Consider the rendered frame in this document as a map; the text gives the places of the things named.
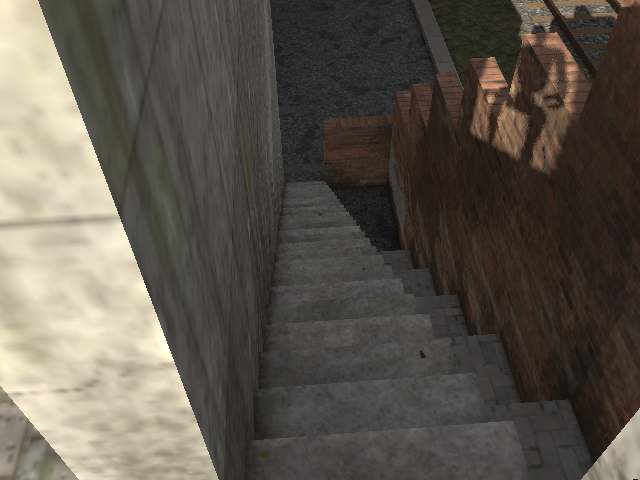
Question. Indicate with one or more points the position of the stairs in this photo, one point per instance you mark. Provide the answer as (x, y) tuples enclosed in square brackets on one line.
[(352, 383)]

